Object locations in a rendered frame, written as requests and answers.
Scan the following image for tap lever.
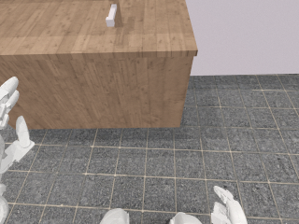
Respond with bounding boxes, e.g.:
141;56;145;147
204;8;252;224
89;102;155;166
106;4;117;27

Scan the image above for robot left hand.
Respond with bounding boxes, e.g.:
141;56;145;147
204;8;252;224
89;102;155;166
0;77;35;182

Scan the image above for robot thigh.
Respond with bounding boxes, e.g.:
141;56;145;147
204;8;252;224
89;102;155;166
100;208;130;224
169;214;202;224

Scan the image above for robot left forearm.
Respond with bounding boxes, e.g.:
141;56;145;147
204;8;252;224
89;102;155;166
0;183;9;224

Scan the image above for robot right thigh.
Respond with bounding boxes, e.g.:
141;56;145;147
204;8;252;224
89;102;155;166
169;214;202;224

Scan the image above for robot right hand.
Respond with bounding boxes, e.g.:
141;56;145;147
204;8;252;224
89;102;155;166
211;186;248;224

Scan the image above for counter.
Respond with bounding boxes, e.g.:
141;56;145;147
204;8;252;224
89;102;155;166
0;0;198;130

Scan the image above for robot left thigh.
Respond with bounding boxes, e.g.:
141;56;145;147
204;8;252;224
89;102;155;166
100;208;130;224

